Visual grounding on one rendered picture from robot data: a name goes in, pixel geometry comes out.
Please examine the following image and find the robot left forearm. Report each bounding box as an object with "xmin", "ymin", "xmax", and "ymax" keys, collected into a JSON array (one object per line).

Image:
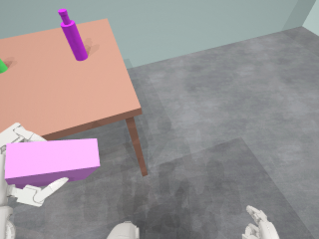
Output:
[{"xmin": 0, "ymin": 206, "xmax": 17, "ymax": 239}]

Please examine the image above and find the table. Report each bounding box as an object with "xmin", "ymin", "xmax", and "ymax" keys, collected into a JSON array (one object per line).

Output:
[{"xmin": 0, "ymin": 18, "xmax": 148, "ymax": 177}]

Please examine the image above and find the robot right hand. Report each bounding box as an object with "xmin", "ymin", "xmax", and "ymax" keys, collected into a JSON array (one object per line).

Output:
[{"xmin": 241, "ymin": 205, "xmax": 280, "ymax": 239}]

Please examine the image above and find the robot left thigh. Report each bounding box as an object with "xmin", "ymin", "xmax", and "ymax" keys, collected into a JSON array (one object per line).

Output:
[{"xmin": 107, "ymin": 222, "xmax": 140, "ymax": 239}]

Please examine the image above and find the sponge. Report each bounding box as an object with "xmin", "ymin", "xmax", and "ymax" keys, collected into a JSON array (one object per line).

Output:
[{"xmin": 4, "ymin": 138, "xmax": 100, "ymax": 189}]

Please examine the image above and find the robot left hand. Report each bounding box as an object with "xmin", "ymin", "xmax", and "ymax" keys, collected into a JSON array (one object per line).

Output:
[{"xmin": 0, "ymin": 122, "xmax": 69, "ymax": 208}]

